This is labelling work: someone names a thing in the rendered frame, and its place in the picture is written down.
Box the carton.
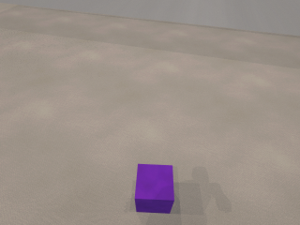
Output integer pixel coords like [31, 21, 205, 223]
[134, 164, 174, 214]

